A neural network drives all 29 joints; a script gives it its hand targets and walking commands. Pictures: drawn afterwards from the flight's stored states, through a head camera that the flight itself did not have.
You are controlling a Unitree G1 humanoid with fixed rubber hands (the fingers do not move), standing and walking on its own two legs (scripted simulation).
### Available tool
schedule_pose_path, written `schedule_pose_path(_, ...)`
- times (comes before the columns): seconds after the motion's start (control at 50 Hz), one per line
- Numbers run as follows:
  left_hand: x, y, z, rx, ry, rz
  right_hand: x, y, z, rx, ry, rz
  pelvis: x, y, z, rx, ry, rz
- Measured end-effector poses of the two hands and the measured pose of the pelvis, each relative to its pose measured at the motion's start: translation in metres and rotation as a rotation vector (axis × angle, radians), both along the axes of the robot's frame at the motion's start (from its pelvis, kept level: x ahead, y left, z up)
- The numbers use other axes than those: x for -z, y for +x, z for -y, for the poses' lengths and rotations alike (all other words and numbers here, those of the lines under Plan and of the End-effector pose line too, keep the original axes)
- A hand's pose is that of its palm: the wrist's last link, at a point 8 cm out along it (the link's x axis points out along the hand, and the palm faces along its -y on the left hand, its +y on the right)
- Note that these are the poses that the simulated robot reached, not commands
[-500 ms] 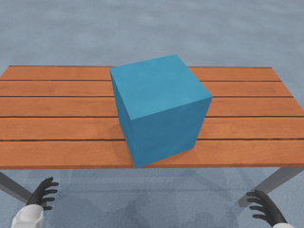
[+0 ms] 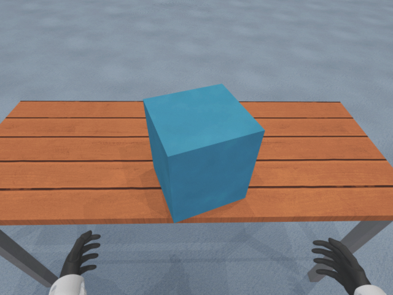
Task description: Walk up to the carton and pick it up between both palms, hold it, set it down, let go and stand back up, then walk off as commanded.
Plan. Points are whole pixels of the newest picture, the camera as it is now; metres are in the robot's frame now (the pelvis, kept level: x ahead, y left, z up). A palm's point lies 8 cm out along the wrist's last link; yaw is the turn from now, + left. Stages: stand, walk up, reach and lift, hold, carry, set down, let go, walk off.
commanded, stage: reach and lift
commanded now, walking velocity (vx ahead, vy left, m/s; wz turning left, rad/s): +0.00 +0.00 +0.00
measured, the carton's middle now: (198, 152) +0.45 +0.01 +0.03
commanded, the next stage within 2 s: none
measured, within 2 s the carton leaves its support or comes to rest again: neither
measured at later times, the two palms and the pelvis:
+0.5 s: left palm (94, 253) +0.20 +0.20 +0.03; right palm (355, 260) +0.20 -0.29 +0.01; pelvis +0.01 +0.00 +0.00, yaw +0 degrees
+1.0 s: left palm (108, 237) +0.21 +0.17 +0.06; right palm (353, 232) +0.24 -0.29 +0.04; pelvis +0.01 -0.02 +0.00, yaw +0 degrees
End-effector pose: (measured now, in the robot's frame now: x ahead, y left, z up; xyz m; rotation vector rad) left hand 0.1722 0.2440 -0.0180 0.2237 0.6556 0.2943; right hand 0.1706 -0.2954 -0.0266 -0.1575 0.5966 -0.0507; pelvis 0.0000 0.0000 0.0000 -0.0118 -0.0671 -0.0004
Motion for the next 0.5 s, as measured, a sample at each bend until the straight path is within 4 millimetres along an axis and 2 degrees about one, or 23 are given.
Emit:
schedule_pose_path(0.3, -0.026, 0.016, 0.024, -0.011, -0.044, 0.150, -0.023, 0.021, -0.005, -0.043, 0.054, 0.091, -0.001, 0.009, 0.000, 0.000, -0.002, -0.020)
schedule_pose_path(0.5, -0.044, 0.023, 0.046, -0.035, -0.086, 0.257, -0.033, 0.026, -0.001, -0.072, 0.092, 0.147, -0.001, 0.011, 0.003, 0.003, -0.002, -0.023)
